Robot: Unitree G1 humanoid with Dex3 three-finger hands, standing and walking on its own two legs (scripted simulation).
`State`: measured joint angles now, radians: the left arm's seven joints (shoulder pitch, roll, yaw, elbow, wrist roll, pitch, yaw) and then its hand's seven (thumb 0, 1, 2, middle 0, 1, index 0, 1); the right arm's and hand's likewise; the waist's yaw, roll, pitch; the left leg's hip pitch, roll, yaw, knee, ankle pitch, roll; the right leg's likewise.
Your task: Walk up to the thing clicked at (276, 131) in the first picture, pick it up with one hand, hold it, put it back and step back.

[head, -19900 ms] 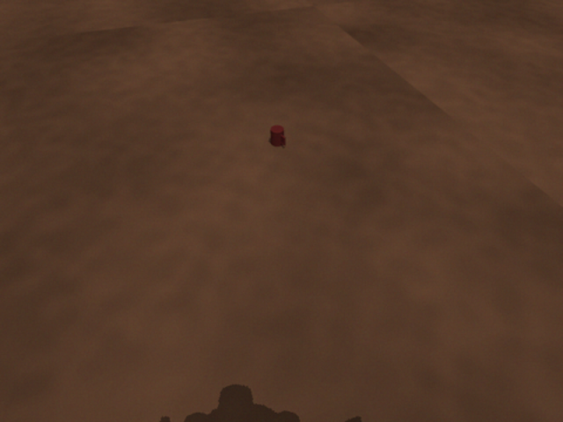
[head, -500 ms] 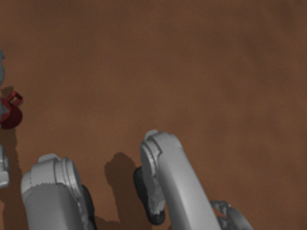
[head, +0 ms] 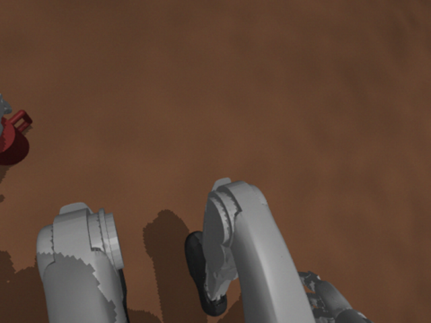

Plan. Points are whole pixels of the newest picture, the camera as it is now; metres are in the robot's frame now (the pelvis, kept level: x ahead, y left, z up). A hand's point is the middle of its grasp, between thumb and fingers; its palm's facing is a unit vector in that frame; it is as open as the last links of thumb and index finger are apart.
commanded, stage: rest palm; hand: left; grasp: from above
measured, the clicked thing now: (5, 135) +0.47 +0.32 -0.26
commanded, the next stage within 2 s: close in 1.24 s
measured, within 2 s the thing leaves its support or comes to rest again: neither
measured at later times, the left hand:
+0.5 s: hand out of the picture +0.45 +0.32 -0.23, palm faces -0.49 -0.17 -0.85, open 14.2 cm
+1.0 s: hand out of the picture +0.45 +0.32 -0.24, palm faces -0.41 -0.12 -0.90, open 14.2 cm
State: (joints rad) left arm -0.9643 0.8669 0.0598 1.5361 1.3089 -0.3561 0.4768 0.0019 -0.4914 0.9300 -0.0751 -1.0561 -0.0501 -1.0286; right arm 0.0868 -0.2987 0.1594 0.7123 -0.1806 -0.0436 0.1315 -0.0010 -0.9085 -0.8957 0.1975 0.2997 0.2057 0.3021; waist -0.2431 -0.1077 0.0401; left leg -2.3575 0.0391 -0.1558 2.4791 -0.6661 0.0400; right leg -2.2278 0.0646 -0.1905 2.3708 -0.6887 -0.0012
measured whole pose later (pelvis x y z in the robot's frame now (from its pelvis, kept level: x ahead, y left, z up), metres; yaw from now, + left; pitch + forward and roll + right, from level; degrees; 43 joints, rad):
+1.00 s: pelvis +0.00 +0.00 -0.01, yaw -3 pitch +28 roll -13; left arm -1.05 0.97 0.09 1.71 1.30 -0.22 0.61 0.00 -0.53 0.99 -0.09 -1.00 -0.08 -1.00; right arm 0.08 -0.31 0.26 0.67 -0.22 -0.21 0.22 0.00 -0.91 -0.90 0.20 0.30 0.20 0.30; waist -0.33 -0.14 0.10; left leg -2.37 0.06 -0.21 2.54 -0.69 0.04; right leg -2.24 0.09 -0.23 2.39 -0.68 0.01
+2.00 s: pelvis +0.00 +0.00 -0.01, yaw -4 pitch +27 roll -14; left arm -1.06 1.04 0.09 1.75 1.25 -0.25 0.56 -0.01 -0.32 0.85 -0.26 -1.05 -0.30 -1.00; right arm 0.10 -0.33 0.32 0.64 -0.23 -0.22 0.21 0.00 -0.90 -0.90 0.20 0.30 0.20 0.30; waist -0.35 -0.14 0.14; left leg -2.35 0.06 -0.23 2.54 -0.69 0.04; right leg -2.23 0.11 -0.24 2.38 -0.66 0.01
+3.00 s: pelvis +0.00 +0.00 -0.01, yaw -4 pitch +27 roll -14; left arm -1.05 1.03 0.08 1.69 1.23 -0.24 0.53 0.02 -0.14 0.82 -0.55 -0.91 -0.50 -0.94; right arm 0.12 -0.33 0.32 0.63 -0.23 -0.20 0.20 0.00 -0.92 -0.90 0.20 0.30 0.20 0.30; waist -0.34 -0.13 0.12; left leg -2.36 0.06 -0.23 2.53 -0.69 0.04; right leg -2.22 0.10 -0.24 2.36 -0.66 0.01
